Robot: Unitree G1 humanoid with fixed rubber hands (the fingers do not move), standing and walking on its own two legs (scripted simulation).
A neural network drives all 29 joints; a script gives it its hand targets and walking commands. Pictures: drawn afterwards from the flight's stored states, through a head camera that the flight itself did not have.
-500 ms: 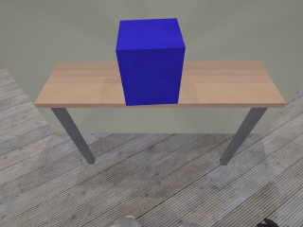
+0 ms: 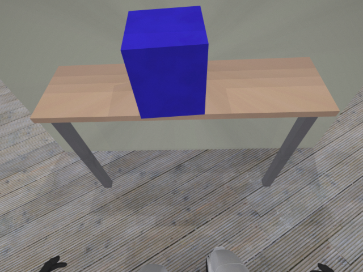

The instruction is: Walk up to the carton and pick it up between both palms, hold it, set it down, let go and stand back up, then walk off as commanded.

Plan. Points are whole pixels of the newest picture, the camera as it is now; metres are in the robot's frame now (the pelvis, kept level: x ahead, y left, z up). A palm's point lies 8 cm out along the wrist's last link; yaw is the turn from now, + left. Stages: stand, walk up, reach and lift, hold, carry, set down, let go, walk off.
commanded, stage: walk off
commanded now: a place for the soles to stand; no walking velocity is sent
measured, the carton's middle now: (168, 65) +0.67 +0.03 +0.05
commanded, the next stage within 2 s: stand in 0.60 s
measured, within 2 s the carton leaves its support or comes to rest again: neither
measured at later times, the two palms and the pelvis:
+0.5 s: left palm out of the picture +0.11 +0.32 -0.09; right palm out of the picture +0.09 -0.31 -0.08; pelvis +0.01 +0.02 +0.01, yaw +0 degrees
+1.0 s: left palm (46, 266) +0.15 +0.30 -0.07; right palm out of the picture +0.12 -0.32 -0.07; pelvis +0.02 +0.01 +0.02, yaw +0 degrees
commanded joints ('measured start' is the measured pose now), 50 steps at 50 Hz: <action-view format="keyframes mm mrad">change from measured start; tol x16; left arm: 1 -12 224 55 -76 49 0 -2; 50 -121 209 26 10 43 -16 -19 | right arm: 1 130 -132 -41 13 -63 -45 -19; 6 -75 -197 -18 -33 -72 -62 -23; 50 -98 -173 -35 49 -55 -57 -21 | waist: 1 -3 -211 -280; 6 61 10 -10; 50 10 -106 -161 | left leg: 1 94 49 84 -571 154 50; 4 10 349 -431 -594 164 158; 6 -229 275 -301 -526 128 170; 9 -95 96 -83 -356 304 33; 13 -127 150 -179 -555 -78 88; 20 -21 104 -74 -411 312 48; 25 -52 119 -120 -483 123 65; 33 75 162 -112 -486 448 61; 50 79 128 -68 -544 218 55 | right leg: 1 339 -179 170 -137 -119 -120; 3 81 -65 82 27 -99 -35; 5 188 -26 47 69 -307 -7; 9 350 -163 228 -186 126 -83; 15 269 -93 128 -207 -293 -45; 20 359 -162 181 -184 122 -76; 25 279 -148 182 -248 -136 -77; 39 371 -126 98 -190 250 -60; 50 333 -126 144 -285 -13 -45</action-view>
